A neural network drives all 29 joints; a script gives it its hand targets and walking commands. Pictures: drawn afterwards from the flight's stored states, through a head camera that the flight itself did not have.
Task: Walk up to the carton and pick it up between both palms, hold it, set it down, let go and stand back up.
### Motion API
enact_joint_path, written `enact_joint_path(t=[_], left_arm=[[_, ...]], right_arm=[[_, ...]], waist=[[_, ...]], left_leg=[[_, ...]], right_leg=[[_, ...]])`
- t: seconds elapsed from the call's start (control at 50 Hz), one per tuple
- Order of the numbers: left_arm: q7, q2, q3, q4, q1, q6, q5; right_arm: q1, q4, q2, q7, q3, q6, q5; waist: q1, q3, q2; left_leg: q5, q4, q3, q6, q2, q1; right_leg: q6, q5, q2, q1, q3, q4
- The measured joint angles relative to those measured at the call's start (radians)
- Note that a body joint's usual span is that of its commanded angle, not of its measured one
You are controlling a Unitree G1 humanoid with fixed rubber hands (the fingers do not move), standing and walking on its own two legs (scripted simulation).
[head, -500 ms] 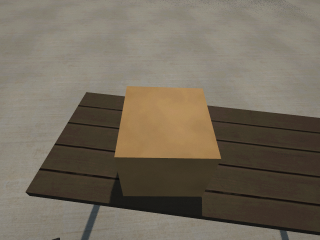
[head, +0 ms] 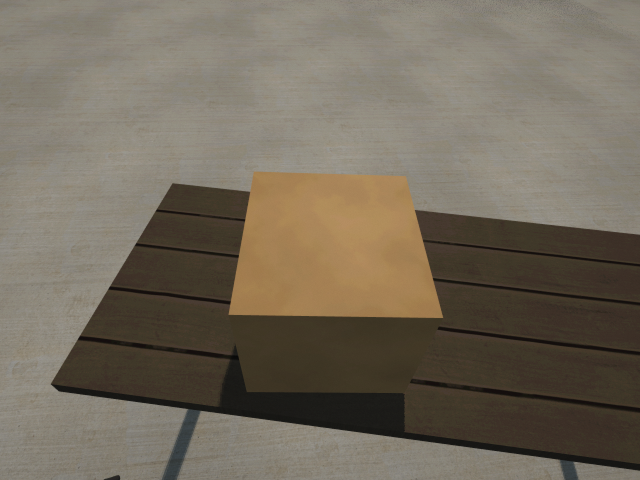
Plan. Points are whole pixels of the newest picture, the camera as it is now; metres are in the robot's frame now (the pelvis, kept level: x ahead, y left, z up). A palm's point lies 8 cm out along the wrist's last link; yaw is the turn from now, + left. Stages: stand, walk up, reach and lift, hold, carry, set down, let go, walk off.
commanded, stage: stand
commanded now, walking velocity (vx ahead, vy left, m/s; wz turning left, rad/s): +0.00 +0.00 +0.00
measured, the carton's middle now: (328, 281) +0.43 -0.01 -0.03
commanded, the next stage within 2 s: none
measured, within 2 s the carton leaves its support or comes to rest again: neither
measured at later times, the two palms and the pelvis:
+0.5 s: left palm out of the picture +0.09 +0.28 -0.11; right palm out of the picture +0.07 -0.28 -0.11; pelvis +0.00 +0.00 +0.00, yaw +0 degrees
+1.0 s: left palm out of the picture +0.10 +0.28 -0.11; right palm out of the picture +0.07 -0.28 -0.11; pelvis +0.00 +0.00 +0.00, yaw +0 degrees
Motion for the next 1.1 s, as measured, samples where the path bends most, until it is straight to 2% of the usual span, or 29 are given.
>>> enact_joint_path(t=[1.1], left_arm=[[0.000, 0.001, 0.000, 0.002, 0.000, 0.000, -0.002]], right_arm=[[-0.003, 0.001, 0.000, 0.001, 0.000, 0.001, 0.000]], waist=[[0.000, 0.004, 0.003]], left_leg=[[0.001, -0.013, 0.000, 0.000, 0.000, 0.003]], right_leg=[[0.000, -0.002, 0.000, 0.000, 0.000, -0.006]])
